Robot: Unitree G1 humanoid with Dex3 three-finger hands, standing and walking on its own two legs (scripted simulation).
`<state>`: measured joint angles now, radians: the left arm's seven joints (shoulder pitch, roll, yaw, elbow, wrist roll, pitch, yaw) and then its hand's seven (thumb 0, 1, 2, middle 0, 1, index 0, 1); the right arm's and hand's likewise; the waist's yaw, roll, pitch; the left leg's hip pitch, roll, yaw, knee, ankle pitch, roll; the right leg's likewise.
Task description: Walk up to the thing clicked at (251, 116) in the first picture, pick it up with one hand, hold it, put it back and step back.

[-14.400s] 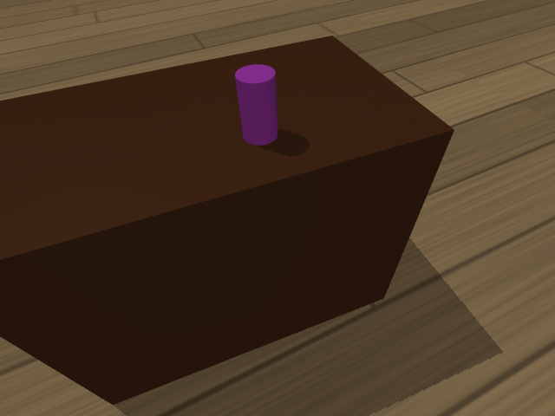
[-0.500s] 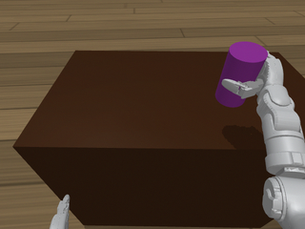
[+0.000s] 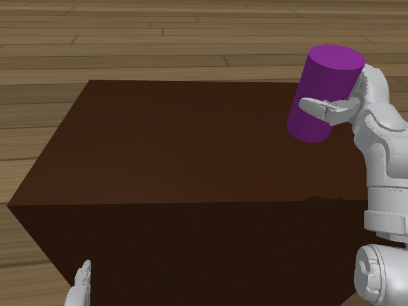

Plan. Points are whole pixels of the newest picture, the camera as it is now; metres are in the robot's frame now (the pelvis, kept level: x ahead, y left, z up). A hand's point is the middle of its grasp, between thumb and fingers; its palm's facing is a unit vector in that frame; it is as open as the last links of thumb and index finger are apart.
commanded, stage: lift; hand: right
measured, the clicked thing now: (320, 96) +0.38 -0.18 +0.27
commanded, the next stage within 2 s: hold in 0.36 s
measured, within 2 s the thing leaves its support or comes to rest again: neither
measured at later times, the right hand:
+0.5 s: hand (338, 85) +0.36 -0.18 +0.31, palm faces +0.17 +0.99 -0.02, open 11.0 cm
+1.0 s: hand (344, 80) +0.34 -0.17 +0.32, palm faces +0.13 +0.99 -0.04, open 11.0 cm
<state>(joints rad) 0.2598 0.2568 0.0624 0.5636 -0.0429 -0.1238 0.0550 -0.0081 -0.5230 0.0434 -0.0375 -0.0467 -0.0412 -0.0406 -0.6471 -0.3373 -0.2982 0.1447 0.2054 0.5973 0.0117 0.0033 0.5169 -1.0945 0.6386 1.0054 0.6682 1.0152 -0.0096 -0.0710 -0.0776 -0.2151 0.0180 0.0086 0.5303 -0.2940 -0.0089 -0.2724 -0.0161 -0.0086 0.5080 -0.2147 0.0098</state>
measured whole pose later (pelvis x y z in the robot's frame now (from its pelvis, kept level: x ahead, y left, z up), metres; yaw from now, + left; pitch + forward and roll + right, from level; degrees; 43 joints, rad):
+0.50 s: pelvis +0.00 +0.00 +0.00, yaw -1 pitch -2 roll +0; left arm 0.25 0.26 0.05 0.61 -0.05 -0.17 0.06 -0.01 -0.54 0.05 -0.04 -0.04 -0.04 -0.04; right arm -0.64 -0.35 -0.32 0.00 0.23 0.76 0.01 0.00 0.52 -1.10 0.64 1.01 0.67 1.02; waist -0.02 -0.08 -0.09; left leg -0.20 0.03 0.02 0.53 -0.30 -0.01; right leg -0.26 -0.01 0.00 0.51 -0.22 0.01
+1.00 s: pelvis +0.00 +0.00 +0.00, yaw -1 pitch -2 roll +0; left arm 0.23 0.27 0.05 0.66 -0.05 -0.20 0.06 -0.01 -0.54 0.04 -0.05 -0.05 -0.05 -0.05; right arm -0.64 -0.36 -0.33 -0.10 0.26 0.85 0.02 0.00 0.51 -1.10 0.63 1.01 0.66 1.02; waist -0.02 -0.09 -0.10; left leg -0.20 0.03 0.02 0.54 -0.30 -0.01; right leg -0.26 -0.01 0.00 0.51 -0.22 0.01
